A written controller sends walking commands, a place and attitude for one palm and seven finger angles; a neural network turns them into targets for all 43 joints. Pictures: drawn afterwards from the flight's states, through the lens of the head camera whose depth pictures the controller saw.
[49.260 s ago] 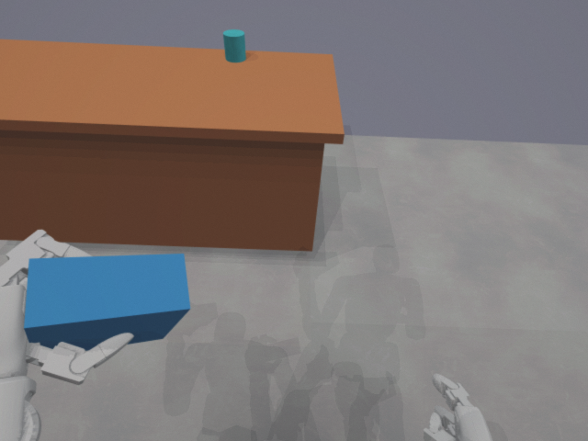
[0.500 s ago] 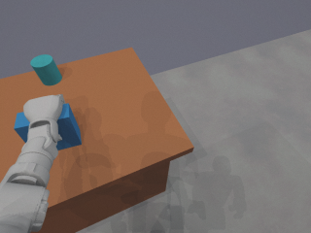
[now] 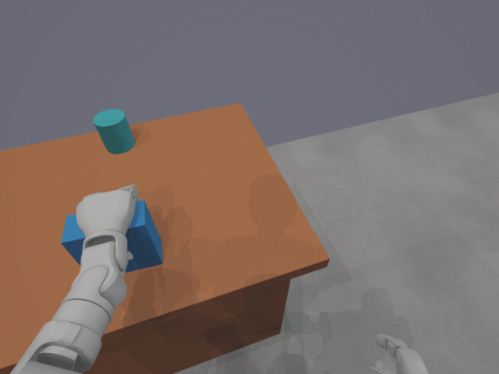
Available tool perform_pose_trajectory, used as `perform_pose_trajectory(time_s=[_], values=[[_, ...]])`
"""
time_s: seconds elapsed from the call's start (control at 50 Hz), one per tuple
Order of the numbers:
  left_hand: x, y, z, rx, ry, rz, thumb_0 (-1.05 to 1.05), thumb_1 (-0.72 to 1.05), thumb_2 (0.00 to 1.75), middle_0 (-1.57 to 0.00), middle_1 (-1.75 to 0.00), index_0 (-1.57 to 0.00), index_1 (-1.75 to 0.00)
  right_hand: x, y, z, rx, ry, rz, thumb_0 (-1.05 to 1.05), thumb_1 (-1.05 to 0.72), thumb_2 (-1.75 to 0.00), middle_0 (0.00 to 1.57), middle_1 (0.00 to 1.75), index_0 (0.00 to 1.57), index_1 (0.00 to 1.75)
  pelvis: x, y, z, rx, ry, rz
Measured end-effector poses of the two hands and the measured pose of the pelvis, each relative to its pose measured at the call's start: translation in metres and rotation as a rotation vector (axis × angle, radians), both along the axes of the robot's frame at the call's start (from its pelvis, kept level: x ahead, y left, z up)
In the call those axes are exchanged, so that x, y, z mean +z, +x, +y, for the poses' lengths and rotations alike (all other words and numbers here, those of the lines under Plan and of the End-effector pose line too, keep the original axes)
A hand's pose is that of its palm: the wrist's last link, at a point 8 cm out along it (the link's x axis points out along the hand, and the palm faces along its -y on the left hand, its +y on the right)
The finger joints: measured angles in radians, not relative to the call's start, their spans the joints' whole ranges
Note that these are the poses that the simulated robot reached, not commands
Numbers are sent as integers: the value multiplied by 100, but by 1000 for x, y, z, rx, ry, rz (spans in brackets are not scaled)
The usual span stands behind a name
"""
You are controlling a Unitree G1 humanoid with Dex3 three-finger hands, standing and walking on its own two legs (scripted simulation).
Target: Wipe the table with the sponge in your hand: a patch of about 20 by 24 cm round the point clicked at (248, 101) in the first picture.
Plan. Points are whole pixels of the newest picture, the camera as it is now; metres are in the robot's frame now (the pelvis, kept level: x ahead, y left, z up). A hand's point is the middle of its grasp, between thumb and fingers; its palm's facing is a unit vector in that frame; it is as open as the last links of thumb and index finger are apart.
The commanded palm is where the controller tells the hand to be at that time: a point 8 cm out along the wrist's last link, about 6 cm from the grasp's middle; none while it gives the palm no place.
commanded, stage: wipe back along the first lane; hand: left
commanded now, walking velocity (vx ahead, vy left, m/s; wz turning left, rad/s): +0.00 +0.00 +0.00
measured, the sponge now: (121, 247) +0.33 +0.29 -0.03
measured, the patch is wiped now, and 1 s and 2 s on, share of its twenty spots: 1.00 1.00 1.00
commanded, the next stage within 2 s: lift the sponge slowly off the table in 0.24 s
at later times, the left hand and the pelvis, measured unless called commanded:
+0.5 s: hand (121, 247) +0.30 +0.26 +0.03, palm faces -0.05 -0.04 -1.00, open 10.2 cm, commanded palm +0.28 +0.24 +0.08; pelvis -0.02 -0.01 +0.00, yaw +0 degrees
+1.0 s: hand (122, 248) +0.29 +0.25 +0.04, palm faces -0.05 -0.07 -1.00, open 10.2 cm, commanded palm +0.28 +0.24 +0.11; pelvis -0.01 -0.02 +0.01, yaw +0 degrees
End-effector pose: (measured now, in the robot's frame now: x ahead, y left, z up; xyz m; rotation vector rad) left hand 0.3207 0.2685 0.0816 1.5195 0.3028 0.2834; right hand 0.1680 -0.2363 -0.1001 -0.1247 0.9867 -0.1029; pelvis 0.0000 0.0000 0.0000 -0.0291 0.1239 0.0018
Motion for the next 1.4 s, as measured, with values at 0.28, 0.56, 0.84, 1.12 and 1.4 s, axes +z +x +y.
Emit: perform_pose_trajectory(time_s=[0.28, 0.56, 0.84, 1.12, 1.4], values=[[1, -27, -13, 11, -5, 17, 0, -49, 106, -67, -140, -67, -142, 2, -7, 1, 21, 6, -28, 1, -90, -90, 20, 30, 20, 30, 1, -11, -6, -2, 7, -40], [2, -33, -19, 12, -8, 54, 0, -50, 106, -68, -138, -69, -140, -4, -29, -17, -14, -23, 6, 1, -90, -90, 20, 30, 20, 30, 3, -19, -15, -8, 14, -59], [6, -40, -27, -24, -38, 56, 0, -52, 106, -72, -134, -72, -137, -1, -17, -23, -18, -22, -33, 1, -90, -90, 20, 30, 20, 30, 5, -14, -21, -14, 18, -78], [29, -42, -26, -12, -35, 16, 0, -53, 106, -73, -133, -74, -135, 10, 11, -14, 24, -10, -100, 1, -90, -90, 20, 30, 20, 30, 8, -12, -22, -6, 20, -105], [40, -31, -29, -44, -44, 36, 0, -53, 106, -73, -132, -74, -135, 12, 13, -10, 41, -15, -93, 1, -90, -90, 20, 30, 20, 30, 10, -11, -20, -6, 21, -112]])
